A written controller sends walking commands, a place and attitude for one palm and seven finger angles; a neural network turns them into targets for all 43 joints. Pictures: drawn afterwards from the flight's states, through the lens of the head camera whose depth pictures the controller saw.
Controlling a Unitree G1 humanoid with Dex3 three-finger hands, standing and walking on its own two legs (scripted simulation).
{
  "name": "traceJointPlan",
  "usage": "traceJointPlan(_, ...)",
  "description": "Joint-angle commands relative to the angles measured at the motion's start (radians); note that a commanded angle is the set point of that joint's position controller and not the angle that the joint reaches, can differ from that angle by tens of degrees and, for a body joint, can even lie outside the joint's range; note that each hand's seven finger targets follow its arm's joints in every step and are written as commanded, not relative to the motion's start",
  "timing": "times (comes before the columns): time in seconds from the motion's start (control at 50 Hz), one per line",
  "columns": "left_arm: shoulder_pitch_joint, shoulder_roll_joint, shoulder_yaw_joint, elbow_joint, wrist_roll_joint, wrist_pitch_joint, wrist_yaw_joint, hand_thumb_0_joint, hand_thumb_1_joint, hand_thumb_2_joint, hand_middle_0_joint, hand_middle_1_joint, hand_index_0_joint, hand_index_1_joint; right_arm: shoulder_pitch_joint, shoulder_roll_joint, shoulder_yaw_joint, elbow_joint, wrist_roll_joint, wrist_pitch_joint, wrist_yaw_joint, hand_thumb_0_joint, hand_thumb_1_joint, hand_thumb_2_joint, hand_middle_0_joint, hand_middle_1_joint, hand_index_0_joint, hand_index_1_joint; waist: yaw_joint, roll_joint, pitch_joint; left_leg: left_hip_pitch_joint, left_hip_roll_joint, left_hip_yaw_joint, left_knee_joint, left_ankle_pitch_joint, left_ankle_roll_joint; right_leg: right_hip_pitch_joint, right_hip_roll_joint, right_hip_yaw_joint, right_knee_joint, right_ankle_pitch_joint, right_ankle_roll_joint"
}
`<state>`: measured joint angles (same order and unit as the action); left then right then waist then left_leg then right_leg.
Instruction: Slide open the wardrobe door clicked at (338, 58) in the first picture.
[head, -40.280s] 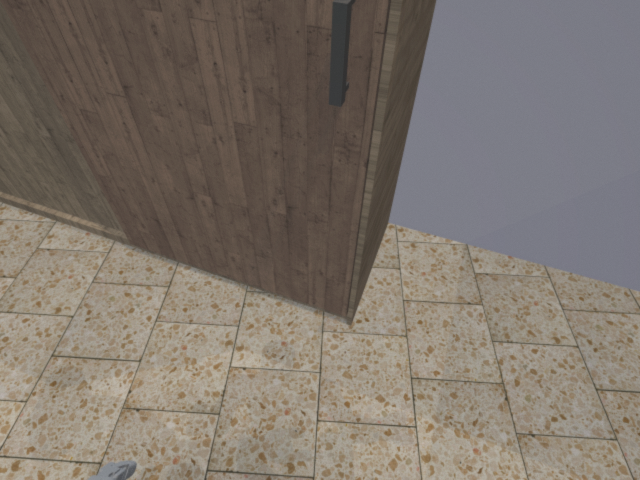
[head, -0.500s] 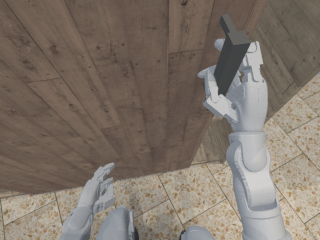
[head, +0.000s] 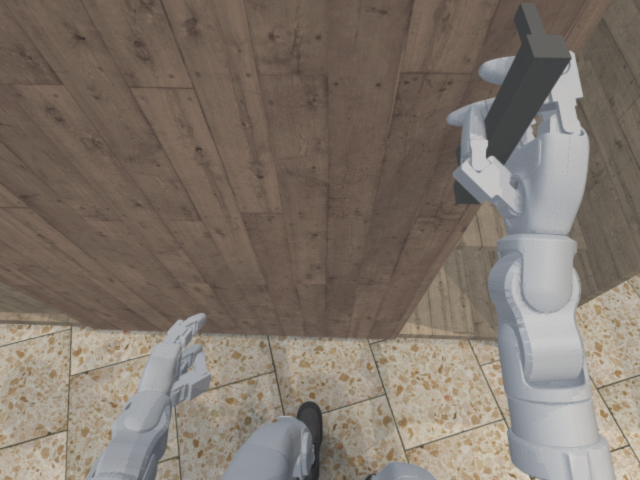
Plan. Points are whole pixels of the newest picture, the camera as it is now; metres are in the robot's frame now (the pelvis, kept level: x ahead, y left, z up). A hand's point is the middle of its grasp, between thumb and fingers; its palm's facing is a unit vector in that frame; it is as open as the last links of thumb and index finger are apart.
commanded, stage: step sideways, sliding the door along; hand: right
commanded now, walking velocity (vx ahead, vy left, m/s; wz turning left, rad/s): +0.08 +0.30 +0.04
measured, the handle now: (493, 118) +0.42 -0.12 +0.20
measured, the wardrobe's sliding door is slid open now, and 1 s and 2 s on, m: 0.33 0.48 0.52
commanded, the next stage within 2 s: stop walking and hold the door there in 1.32 s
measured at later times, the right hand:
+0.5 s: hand (407, 152) +0.38 -0.05 +0.20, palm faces +0.32 +0.94 -0.09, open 6.3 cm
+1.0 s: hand (283, 149) +0.38 +0.06 +0.20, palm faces +0.38 +0.92 -0.11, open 6.6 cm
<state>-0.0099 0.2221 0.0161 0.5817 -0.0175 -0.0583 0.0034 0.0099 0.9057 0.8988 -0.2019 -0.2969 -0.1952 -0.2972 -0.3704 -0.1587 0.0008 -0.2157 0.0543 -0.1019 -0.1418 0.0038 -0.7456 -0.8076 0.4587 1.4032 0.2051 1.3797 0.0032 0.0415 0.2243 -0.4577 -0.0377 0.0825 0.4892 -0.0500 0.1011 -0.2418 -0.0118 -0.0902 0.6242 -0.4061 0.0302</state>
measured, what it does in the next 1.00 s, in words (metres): steps to the left: right foot, then left foot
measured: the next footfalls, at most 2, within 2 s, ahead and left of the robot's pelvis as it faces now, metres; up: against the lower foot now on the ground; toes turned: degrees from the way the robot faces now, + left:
right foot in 0.02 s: -0.01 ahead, -0.12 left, +0.00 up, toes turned -5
left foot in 0.38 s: +0.02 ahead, +0.28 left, +0.00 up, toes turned +8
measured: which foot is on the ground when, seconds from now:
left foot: down 0.00-0.00, up 0.02-0.36, down 0.38-0.56, up 0.58-0.90, down 0.92-1.00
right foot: up 0.00-0.00, down 0.02-0.40, up 0.42-0.56, down 0.58-0.94, up 0.96-1.00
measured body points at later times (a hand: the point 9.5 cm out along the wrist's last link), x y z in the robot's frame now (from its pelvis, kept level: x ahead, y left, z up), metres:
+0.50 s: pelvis -0.03 +0.14 +0.01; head +0.06 +0.16 +0.44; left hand +0.17 +0.36 -0.12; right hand +0.35 -0.09 +0.21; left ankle -0.02 +0.28 -0.72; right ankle -0.06 -0.03 -0.68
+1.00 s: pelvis -0.01 +0.28 +0.00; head +0.08 +0.29 +0.44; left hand +0.22 +0.46 -0.11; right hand +0.35 +0.01 +0.20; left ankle +0.02 +0.41 -0.72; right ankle -0.05 +0.08 -0.69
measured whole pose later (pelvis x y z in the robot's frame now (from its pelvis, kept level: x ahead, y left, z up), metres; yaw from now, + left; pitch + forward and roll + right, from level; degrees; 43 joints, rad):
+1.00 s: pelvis -0.01 +0.28 +0.00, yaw -1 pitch -2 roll +2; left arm 0.04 0.21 0.00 0.61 -0.06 -0.09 0.00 0.01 0.90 0.90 -0.21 -0.30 -0.20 -0.30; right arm -0.51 -0.26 -0.20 0.07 0.10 -0.04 -0.16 -0.03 -0.68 -0.83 0.46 1.40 0.21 1.30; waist -0.11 -0.10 0.24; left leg -0.29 0.03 0.09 0.62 -0.30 -0.02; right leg -0.33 -0.21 0.03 0.89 -0.56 0.04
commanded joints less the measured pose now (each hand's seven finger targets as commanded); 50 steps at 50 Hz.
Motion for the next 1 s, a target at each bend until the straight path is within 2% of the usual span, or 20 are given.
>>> traceJointPlan(0.0,0.014,0.091,0.056,-0.157,0.015,-0.043,0.021,0.000,0.900,0.900,-0.200,-0.300,-0.200,-0.300,-0.458,-0.090,0.077,-0.287,-0.011,-0.182,0.085,0.000,-0.900,-0.900,0.450,1.400,0.450,1.400,0.026,-0.312,-0.567,-0.165,0.040,-0.160,0.520,-0.461,-0.107,0.466,-0.629,0.602,-0.280,0.957,-0.256)
traceJointPlan(0.02,-0.021,0.089,0.057,-0.137,0.029,-0.051,0.018,0.000,0.900,0.900,-0.200,-0.300,-0.200,-0.300,-0.456,-0.102,0.008,-0.178,-0.013,-0.169,0.087,0.000,-0.900,-0.900,0.450,1.400,0.450,1.400,0.010,-0.184,-0.542,-0.159,0.022,-0.261,0.706,-0.413,-0.080,0.413,-0.629,0.478,-0.246,0.966,-0.274)
traceJointPlan(0.12,0.037,0.108,0.065,-0.087,0.007,-0.042,0.008,0.000,0.900,0.900,-0.200,-0.300,-0.200,-0.300,-0.588,0.009,0.121,-0.111,-0.009,-0.119,0.111,0.000,-0.900,-0.900,0.450,1.400,0.450,1.400,0.019,-0.248,-0.433,-0.225,0.066,-0.135,0.631,-0.274,-0.125,0.442,-0.426,0.118,-0.193,0.889,-0.143)
traceJointPlan(0.3,0.067,0.106,0.046,-0.104,-0.025,-0.072,0.003,0.000,0.900,0.900,-0.200,-0.300,-0.200,-0.300,-0.616,0.075,0.212,-0.054,0.003,-0.104,0.105,0.000,-0.900,-0.900,0.450,1.400,0.450,1.400,0.047,-0.426,-0.464,0.195,-0.002,0.056,0.052,-0.171,-0.126,0.383,-0.316,-0.018,-0.062,0.935,-0.051)
traceJointPlan(0.34,0.057,0.088,0.038,-0.097,-0.049,-0.075,0.000,0.000,0.900,0.900,-0.200,-0.300,-0.200,-0.300,-0.606,-0.013,0.149,-0.052,-0.002,-0.107,0.087,0.000,-0.900,-0.900,0.450,1.400,0.450,1.400,0.019,-0.264,-0.519,0.395,0.056,0.023,-0.115,0.148,-0.111,0.273,-0.243,-0.008,0.074,0.725,-0.106)
traceJointPlan(0.36,0.045,0.055,0.032,-0.101,-0.056,-0.070,0.009,0.000,0.900,0.900,-0.200,-0.300,-0.200,-0.300,-0.599,-0.083,0.108,-0.040,-0.013,-0.105,0.075,0.000,-0.900,-0.900,0.450,1.400,0.450,1.400,0.010,-0.012,-0.544,0.552,0.223,-0.131,-0.084,0.570,-0.047,0.064,-0.153,-0.020,0.226,0.281,-0.126)
traceJointPlan(0.38,0.009,0.036,0.026,-0.100,-0.047,-0.069,0.022,0.000,0.900,0.900,-0.200,-0.300,-0.200,-0.300,-0.577,-0.142,0.063,-0.029,-0.020,-0.090,0.061,0.000,-0.900,-0.900,0.450,1.400,0.450,1.400,-0.007,0.146,-0.547,0.593,0.368,-0.250,-0.030,0.892,0.019,-0.129,-0.059,0.012,0.371,-0.214,-0.106)
traceJointPlan(0.4,0.011,0.043,0.021,-0.077,-0.041,-0.066,0.036,0.000,0.900,0.900,-0.200,-0.300,-0.200,-0.300,-0.519,-0.163,0.028,-0.006,-0.019,-0.072,0.047,0.000,-0.900,-0.900,0.450,1.400,0.450,1.400,-0.024,0.145,-0.555,0.571,0.404,-0.266,-0.016,0.973,0.049,-0.173,-0.031,0.073,0.466,-0.296,-0.032)
traceJointPlan(0.44,0.011,0.044,0.025,-0.062,-0.036,-0.067,0.056,0.000,0.900,0.900,-0.200,-0.300,-0.200,-0.300,-0.577,-0.102,0.048,-0.107,0.004,-0.090,0.038,0.000,-0.900,-0.900,0.450,1.400,0.450,1.400,-0.010,0.267,-0.560,0.650,0.362,-0.205,0.077,0.936,0.069,-0.220,-0.071,0.086,0.374,-0.267,-0.016)
traceJointPlan(0.5,0.006,0.053,0.018,-0.039,-0.030,-0.048,0.059,0.000,0.900,0.900,-0.200,-0.300,-0.200,-0.300,-0.656,-0.043,0.102,-0.142,0.016,-0.109,0.035,0.000,-0.900,-0.900,0.450,1.400,0.450,1.400,0.052,0.152,-0.552,0.475,0.255,-0.035,0.217,0.646,-0.005,0.033,-0.079,-0.011,-0.114,0.170,-0.007)
traceJointPlan(0.52,0.022,0.074,0.039,-0.052,-0.027,-0.035,0.058,0.000,0.900,0.900,-0.200,-0.300,-0.200,-0.300,-0.665,-0.020,0.129,-0.139,0.025,-0.116,0.048,0.000,-0.900,-0.900,0.450,1.400,0.450,1.400,0.066,0.055,-0.580,0.251,0.193,-0.004,0.325,0.351,-0.064,0.293,-0.172,0.068,-0.197,0.536,-0.044)
traceJointPlan(0.54,0.028,0.136,0.069,-0.083,-0.015,-0.039,0.046,0.000,0.900,0.900,-0.200,-0.300,-0.200,-0.300,-0.687,0.024,0.165,-0.172,0.038,-0.124,0.066,0.000,-0.900,-0.900,0.450,1.400,0.450,1.400,0.059,-0.215,-0.612,-0.077,0.080,-0.012,0.503,-0.278,-0.126,0.518,-0.471,0.419,-0.194,1.045,-0.175)
traceJointPlan(0.56,0.040,0.132,0.071,-0.079,-0.020,-0.041,0.018,0.000,0.900,0.900,-0.200,-0.300,-0.200,-0.300,-0.704,0.031,0.167,-0.130,0.031,-0.120,0.082,0.000,-0.900,-0.900,0.450,1.400,0.450,1.400,0.037,-0.189,-0.669,-0.105,0.085,-0.132,0.644,-0.530,-0.108,0.562,-0.584,0.515,-0.168,1.128,-0.248)
traceJointPlan(0.58,0.023,0.162,0.085,-0.092,-0.032,-0.038,-0.011,0.000,0.900,0.900,-0.200,-0.300,-0.200,-0.300,-0.712,0.035,0.150,-0.054,0.023,-0.103,0.095,0.000,-0.900,-0.900,0.450,1.400,0.450,1.400,0.031,-0.125,-0.652,-0.118,0.106,-0.181,0.714,-0.478,-0.095,0.505,-0.588,0.425,-0.177,0.889,-0.267)
traceJointPlan(0.64,0.022,0.123,0.075,-0.083,-0.028,-0.049,-0.022,0.000,0.900,0.900,-0.200,-0.300,-0.200,-0.300,-0.784,0.042,0.184,-0.087,0.010,-0.100,0.104,0.000,-0.900,-0.900,0.450,1.400,0.450,1.400,0.035,-0.317,-0.536,-0.204,0.129,-0.131,0.658,-0.427,-0.112,0.501,-0.489,0.233,-0.151,0.923,-0.233)
traceJointPlan(0.7,0.049,0.139,0.082,-0.110,-0.022,-0.048,-0.025,0.000,0.900,0.900,-0.200,-0.300,-0.200,-0.300,-0.766,0.026,0.169,-0.067,0.007,-0.075,0.109,0.000,-0.900,-0.900,0.450,1.400,0.450,1.400,0.028,-0.327,-0.525,-0.100,0.096,-0.056,0.518,-0.336,-0.125,0.450,-0.415,0.082,-0.147,0.952,-0.162)
traceJointPlan(0.82,0.070,0.121,0.062,-0.140,-0.027,-0.067,-0.015,0.000,0.900,0.900,-0.200,-0.300,-0.200,-0.300,-0.652,-0.012,0.138,-0.032,0.013,-0.080,0.109,0.000,-0.900,-0.900,0.450,1.400,0.450,1.400,0.043,-0.413,-0.512,0.114,0.010,0.038,0.228,-0.283,-0.132,0.424,-0.371,-0.006,-0.107,1.012,-0.091)
traceJointPlan(0.88,0.045,0.090,0.047,-0.140,-0.051,-0.081,-0.013,0.000,0.900,0.900,-0.200,-0.300,-0.200,-0.300,-0.601,-0.073,0.090,-0.058,0.004,-0.095,0.096,0.000,-0.900,-0.900,0.450,1.400,0.450,1.400,0.007,-0.247,-0.537,0.343,0.041,0.024,-0.050,0.060,-0.127,0.312,-0.294,-0.013,0.085,0.770,-0.099)
traceJointPlan(0.92,0.000,0.038,0.030,-0.145,-0.053,-0.084,0.013,0.000,0.900,0.900,-0.200,-0.300,-0.200,-0.300,-0.541,-0.184,0.027,-0.064,-0.015,-0.084,0.078,0.000,-0.900,-0.900,0.450,1.400,0.450,1.400,-0.010,0.174,-0.539,0.552,0.319,-0.261,-0.013,1.005,-0.012,-0.081,-0.077,-0.040,0.368,-0.147,-0.076)
traceJointPlan(0.98,0.018,0.034,0.018,-0.105,-0.035,-0.105,0.038,0.000,0.900,0.900,-0.200,-0.300,-0.200,-0.300,-0.481,-0.160,0.000,-0.205,0.007,-0.097,0.060,0.000,-0.900,-0.900,0.450,1.400,0.450,1.400,-0.036,0.326,-0.552,0.625,0.380,-0.306,0.076,1.199,0.062,-0.244,-0.059,0.101,0.520,-0.348,-0.007)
